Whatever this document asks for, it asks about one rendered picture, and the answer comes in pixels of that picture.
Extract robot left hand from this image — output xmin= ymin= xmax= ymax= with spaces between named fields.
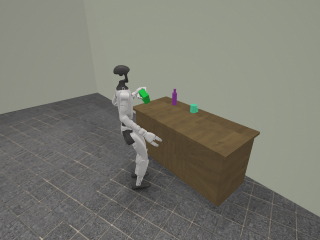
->
xmin=135 ymin=87 xmax=148 ymax=100

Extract robot right hand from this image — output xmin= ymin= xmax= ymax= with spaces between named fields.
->
xmin=144 ymin=132 xmax=162 ymax=147

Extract robot right thigh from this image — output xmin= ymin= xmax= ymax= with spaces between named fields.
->
xmin=124 ymin=131 xmax=148 ymax=165

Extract right robot forearm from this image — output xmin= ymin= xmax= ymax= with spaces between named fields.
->
xmin=121 ymin=116 xmax=147 ymax=137

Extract robot right upper arm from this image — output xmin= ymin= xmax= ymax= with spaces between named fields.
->
xmin=119 ymin=90 xmax=130 ymax=122

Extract robot left upper arm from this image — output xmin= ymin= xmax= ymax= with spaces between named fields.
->
xmin=112 ymin=93 xmax=118 ymax=107

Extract table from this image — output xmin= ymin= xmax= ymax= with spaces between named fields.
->
xmin=133 ymin=96 xmax=260 ymax=207

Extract sponge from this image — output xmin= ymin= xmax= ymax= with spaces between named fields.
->
xmin=138 ymin=89 xmax=151 ymax=104

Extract robot right foot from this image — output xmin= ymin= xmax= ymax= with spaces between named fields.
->
xmin=132 ymin=182 xmax=151 ymax=190

